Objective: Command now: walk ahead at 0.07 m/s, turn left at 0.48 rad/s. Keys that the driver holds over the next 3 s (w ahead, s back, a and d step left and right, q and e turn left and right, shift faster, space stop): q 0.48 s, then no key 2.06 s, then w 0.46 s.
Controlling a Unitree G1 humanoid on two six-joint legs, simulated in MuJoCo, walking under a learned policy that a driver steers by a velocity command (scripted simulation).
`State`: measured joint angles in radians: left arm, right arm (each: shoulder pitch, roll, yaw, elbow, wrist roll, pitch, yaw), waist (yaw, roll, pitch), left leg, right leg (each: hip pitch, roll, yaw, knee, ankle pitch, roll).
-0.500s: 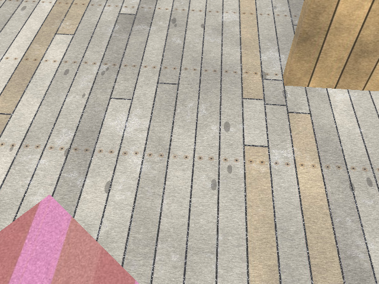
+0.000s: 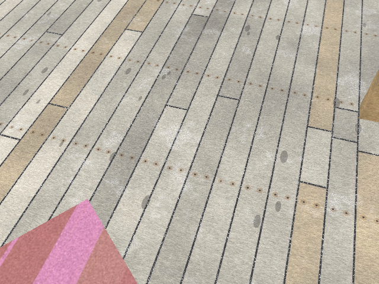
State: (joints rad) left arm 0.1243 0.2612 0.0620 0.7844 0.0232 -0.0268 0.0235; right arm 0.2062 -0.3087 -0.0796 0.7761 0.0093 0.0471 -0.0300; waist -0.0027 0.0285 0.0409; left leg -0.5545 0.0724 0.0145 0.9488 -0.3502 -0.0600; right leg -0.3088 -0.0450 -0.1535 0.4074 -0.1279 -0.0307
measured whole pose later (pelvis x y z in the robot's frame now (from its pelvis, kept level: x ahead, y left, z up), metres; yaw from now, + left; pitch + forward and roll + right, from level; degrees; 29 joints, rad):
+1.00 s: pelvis +0.03 +0.02 +0.00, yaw +23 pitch -1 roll +0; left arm 0.14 0.25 0.03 0.86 0.01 -0.02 0.00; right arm 0.21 -0.27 -0.05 0.72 -0.01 0.04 -0.02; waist 0.02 0.00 0.04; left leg -0.19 0.00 -0.06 0.49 -0.29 -0.02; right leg -0.23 -0.02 0.03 0.49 -0.25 0.03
